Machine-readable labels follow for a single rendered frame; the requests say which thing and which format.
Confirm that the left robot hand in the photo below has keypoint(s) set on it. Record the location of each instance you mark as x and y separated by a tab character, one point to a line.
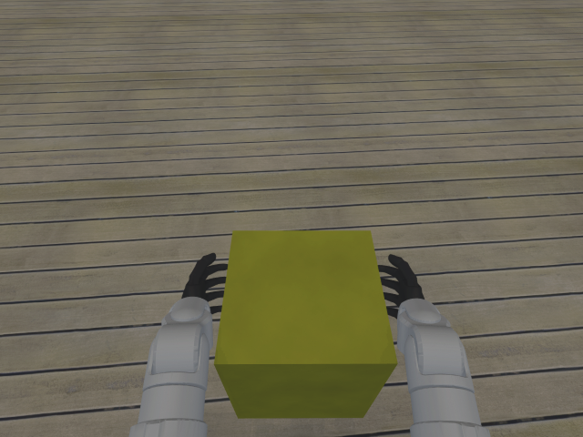
198	284

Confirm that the right robot hand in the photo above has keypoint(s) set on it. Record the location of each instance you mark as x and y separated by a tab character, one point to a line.
406	286

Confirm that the carton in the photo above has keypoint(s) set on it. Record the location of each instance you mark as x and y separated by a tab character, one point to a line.
304	330

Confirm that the robot left forearm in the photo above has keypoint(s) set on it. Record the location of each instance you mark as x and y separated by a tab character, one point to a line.
176	378

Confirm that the robot right forearm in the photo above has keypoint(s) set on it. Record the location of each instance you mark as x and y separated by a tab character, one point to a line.
438	376

